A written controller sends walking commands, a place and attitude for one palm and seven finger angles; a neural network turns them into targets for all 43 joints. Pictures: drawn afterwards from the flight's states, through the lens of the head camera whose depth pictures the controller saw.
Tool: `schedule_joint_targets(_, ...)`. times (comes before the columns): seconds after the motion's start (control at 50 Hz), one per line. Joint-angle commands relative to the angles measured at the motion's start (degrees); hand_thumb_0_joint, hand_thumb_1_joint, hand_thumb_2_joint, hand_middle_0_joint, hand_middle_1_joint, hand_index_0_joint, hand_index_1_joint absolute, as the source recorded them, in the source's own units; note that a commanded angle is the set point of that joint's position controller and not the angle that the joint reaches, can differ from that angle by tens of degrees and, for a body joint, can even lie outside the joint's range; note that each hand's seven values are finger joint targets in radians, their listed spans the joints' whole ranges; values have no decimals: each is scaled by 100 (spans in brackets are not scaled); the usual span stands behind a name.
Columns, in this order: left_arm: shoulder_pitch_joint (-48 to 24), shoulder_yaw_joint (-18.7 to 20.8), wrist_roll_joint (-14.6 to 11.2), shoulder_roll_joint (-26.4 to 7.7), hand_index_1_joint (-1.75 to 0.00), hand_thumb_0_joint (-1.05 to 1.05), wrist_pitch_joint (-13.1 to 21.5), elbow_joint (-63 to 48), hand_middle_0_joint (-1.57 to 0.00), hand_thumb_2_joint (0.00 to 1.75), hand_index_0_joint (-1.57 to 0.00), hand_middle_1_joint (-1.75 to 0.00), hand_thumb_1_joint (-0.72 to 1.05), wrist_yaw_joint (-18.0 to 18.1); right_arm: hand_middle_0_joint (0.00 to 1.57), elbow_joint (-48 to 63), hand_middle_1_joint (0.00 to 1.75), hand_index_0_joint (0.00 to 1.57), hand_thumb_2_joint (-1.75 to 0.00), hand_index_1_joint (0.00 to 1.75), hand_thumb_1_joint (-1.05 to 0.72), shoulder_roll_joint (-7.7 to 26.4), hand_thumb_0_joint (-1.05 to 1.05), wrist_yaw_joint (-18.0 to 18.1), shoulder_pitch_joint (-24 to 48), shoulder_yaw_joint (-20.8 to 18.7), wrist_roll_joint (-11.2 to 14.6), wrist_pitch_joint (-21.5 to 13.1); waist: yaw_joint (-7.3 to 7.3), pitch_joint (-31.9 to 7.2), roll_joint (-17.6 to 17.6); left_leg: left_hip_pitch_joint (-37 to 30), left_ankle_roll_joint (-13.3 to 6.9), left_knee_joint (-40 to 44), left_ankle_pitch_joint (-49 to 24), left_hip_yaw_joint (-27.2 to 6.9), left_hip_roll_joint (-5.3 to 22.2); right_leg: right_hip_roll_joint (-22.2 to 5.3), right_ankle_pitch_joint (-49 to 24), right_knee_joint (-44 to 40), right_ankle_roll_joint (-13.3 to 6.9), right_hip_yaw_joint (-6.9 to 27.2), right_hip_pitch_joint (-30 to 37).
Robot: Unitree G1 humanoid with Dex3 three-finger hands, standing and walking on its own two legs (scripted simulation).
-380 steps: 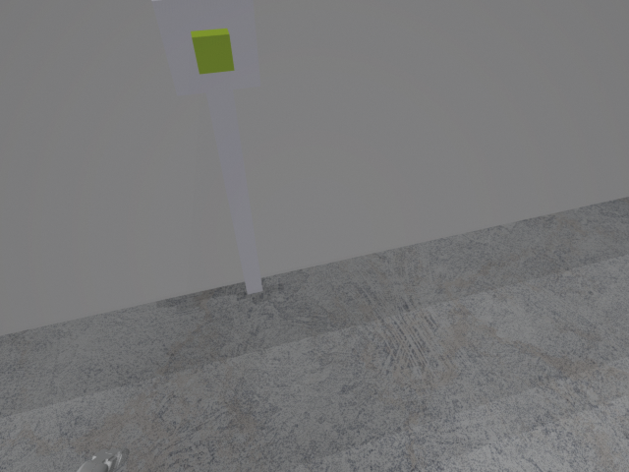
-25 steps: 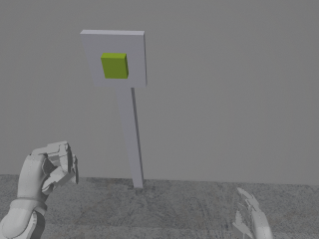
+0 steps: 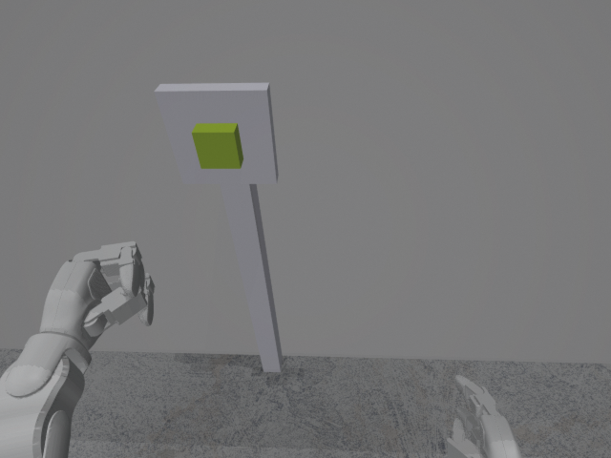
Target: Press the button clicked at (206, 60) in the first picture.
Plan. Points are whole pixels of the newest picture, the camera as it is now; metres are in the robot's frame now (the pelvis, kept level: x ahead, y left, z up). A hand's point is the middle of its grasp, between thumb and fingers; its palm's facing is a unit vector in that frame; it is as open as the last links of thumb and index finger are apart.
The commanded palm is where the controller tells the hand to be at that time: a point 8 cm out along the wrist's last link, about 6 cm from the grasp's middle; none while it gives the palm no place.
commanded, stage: raise the hand and make a fist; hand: left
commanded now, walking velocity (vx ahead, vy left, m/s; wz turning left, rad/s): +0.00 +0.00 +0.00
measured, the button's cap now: (219, 145) +0.55 +0.21 +0.16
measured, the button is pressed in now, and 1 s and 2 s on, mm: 0 0 0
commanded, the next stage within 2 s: aim a knuckle at the button in 0.24 s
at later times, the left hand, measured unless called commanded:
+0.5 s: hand (149, 297) +0.24 +0.20 +0.15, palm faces +0.13 -0.99 -0.05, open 3.1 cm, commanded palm +0.22 +0.24 +0.15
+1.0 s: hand (190, 243) +0.34 +0.19 +0.14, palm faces +0.07 -1.00 -0.02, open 3.1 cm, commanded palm +0.32 +0.24 +0.14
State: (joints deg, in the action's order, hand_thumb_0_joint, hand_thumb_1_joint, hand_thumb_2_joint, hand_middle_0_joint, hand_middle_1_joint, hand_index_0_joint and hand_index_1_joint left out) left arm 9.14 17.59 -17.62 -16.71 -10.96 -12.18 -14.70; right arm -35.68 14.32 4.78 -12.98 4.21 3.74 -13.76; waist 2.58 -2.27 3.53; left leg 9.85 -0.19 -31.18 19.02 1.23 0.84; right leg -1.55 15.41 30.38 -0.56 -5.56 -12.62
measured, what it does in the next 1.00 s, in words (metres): stands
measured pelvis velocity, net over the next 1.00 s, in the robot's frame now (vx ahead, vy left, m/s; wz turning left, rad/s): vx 0.00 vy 0.00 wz -0.01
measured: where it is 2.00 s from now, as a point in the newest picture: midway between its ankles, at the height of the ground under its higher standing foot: outside the picture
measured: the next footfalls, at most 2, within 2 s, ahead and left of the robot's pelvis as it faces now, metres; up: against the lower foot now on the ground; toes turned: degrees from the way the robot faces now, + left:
none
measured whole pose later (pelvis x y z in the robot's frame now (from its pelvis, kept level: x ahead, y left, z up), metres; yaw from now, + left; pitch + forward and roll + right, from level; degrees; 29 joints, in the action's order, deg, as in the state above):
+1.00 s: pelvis +0.00 +0.00 +0.00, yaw -1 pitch -1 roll +0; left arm -13.8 13.4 -11.9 -14.5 -4.6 12.1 -8.6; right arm -37.6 14.3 5.3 -13.5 3.1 3.3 -10.9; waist 1.3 -0.4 1.9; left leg 11.5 -0.4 -30.3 18.2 2.1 0.6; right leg -1.7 14.7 30.4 -0.5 -4.5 -15.0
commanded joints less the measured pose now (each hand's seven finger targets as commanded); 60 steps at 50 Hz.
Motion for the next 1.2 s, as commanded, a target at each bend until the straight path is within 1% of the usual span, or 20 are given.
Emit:
schedule_joint_targets(0.0,-958,654,-80,-1058,-150,0,460,-1554,-130,90,-130,-150,90,164,20,1085,30,20,-90,30,-90,543,0,16,888,-246,-56,-332,144,-763,-308,105,-78,489,-1558,-158,-94,112,-1236,-433,-4,173,543)
schedule_joint_targets(0.06,-1094,586,-5,-997,-150,0,801,-1734,-130,90,-130,-150,90,341,20,1045,30,20,-90,30,-90,494,0,5,823,-251,-77,-404,111,-731,36,6,-63,508,-1466,-126,-107,122,-1110,-464,-11,199,449)
schedule_joint_targets(0.08,-1129,588,-18,-1006,-150,0,870,-1696,-130,90,-130,-150,90,372,20,1005,30,20,-90,30,-90,511,0,2,797,-244,-97,-413,101,-633,-68,80,-70,497,-1424,-138,-101,128,-1071,-500,-17,231,474)
schedule_joint_targets(0.12,-1136,393,32,-846,-150,0,906,-1447,-130,90,-130,-150,90,360,20,946,30,20,-90,30,-90,504,0,25,784,-246,-63,-431,29,-414,82,93,-84,520,-1151,-92,-104,105,-780,-616,2,271,303)
schedule_joint_targets(0.2,-1090,185,56,-786,-150,0,754,-1116,-130,90,-130,-150,90,220,20,920,30,20,-90,30,-90,555,0,86,826,-257,-17,-453,-10,-116,-173,229,-125,552,-787,-98,-106,70,-231,-825,25,383,224)
schedule_joint_targets(0.32,-1045,497,-67,-988,-150,0,636,-1123,-130,90,-130,-150,90,181,20,989,30,20,-90,30,-90,522,0,124,968,-248,-29,-464,87,-281,-419,335,-124,465,-679,-90,-111,-26,280,-977,86,635,355)
schedule_joint_targets(0.38,-1877,478,-34,-1071,-150,0,799,-972,-130,90,-130,-150,90,317,20,872,30,20,-90,30,-90,533,0,152,947,-243,-40,-478,-22,-198,-416,343,-121,437,-599,-105,-104,-15,492,-1005,91,674,227)
schedule_joint_targets(0.44,-2500,155,72,-873,-150,0,933,-655,-130,90,-130,-150,90,403,20,785,30,20,-90,30,-90,518,0,196,885,-241,-11,-534,-137,-199,-69,209,-119,503,-403,-105,-120,3,569,-957,78,568,51)
schedule_joint_targets(0.56,-3004,-147,259,-785,-150,0,875,144,-130,90,-130,-150,90,334,20,751,30,20,-90,30,-90,581,0,243,773,-242,-15,-501,-127,-503,-257,218,-135,550,-675,-149,-132,32,-173,-685,37,407,215)
schedule_joint_targets(0.62,-3092,182,253,-1032,-150,0,782,565,-130,90,-130,-150,90,367,20,744,30,20,-90,30,-90,613,0,226,760,-252,-40,-402,-21,-718,-451,307,-128,534,-1004,-128,-133,24,-644,-568,22,405,470)
schedule_joint_targets(0.66,-3227,260,280,-1037,-150,0,806,466,-130,90,-130,-150,90,443,20,804,30,20,-90,30,-90,576,0,177,779,-255,-63,-346,51,-1026,-209,183,-102,536,-1325,-103,-149,21,-1117,-423,-12,345,618)
schedule_joint_targets(0.72,-3220,388,304,-1054,-150,0,891,529,-130,90,-130,-150,90,558,20,835,30,20,-90,30,-90,563,0,109,703,-279,-95,-272,104,-1236,-288,122,-82,522,-1800,-71,-121,43,-1734,-276,-32,290,773)
schedule_joint_targets(0.82,-3699,21,447,-804,-150,0,1051,700,-130,90,-130,-150,90,622,20,764,30,20,-90,30,-90,589,0,52,552,-320,-81,-175,-68,-1032,-22,-2,-52,510,-1980,-58,-77,83,-1867,-249,-71,241,477)
schedule_joint_targets(0.9,-4140,-126,477,-748,-150,0,1008,1173,-130,90,-130,-150,90,579,20,682,30,20,-90,30,-90,665,0,98,442,-355,-54,-43,-222,-929,-494,69,-85,498,-1743,-85,-54,109,-1648,-315,-48,234,311)
schedule_joint_targets(0.96,-4734,-281,514,-659,-150,0,1018,1279,-130,90,-130,-150,90,621,20,662,30,20,-90,30,-90,642,0,131,453,-354,-50,19,-279,-1048,-134,-76,-66,486,-1629,-122,-65,98,-1464,-321,-70,247,149)
schedule_joint_targets(1.0,-5074,-217,571,-786,-150,0,1088,1403,-130,90,-130,-150,90,719,20,628,30,20,-90,30,-90,645,0,142,417,-349,-69,66,-288,-1163,-172,-74,-68,485,-1596,-152,-64,99,-1378,-319,-78,263,173)
schedule_joint_targets(1.06,-5583,-387,641,-651,-150,0,1223,1809,-130,90,-130,-150,90,840,20,549,30,20,-90,30,-90,634,0,140,351,-332,-75,119,-352,-1219,-83,-80,-43,468,-1557,-184,-58,99,-1305,-286,-94,259,60)
schedule_joint_targets(1.1,-5777,-213,683,-866,-150,0,1273,2318,-130,90,-130,-150,90,917,20,473,30,20,-90,30,-90,681,0,146,265,-343,-86,185,-364,-1199,-396,54,-60,457,-1497,-206,-40,109,-1264,-277,-89,265,54)
schedule_joint_targets(1.14,-5853,-124,711,-914,-150,0,1294,2728,-130,90,-130,-150,90,951,20,454,30,20,-90,30,-90,683,0,134,193,-350,-101,246,-337,-1318,-346,122,-51,427,-1613,-161,-58,90,-1439,-230,-95,281,125)
schedule_joint_targets(1.18,-5887,127,748,-1209,-150,0,1341,3166,-130,90,-130,-150,90,971,20,413,30,20,-90,30,-90,729,0,116,93,-361,-121,330,-291,-1396,-436,279,-59,394,-1690,-137,-61,87,-1572,-200,-99,313,236)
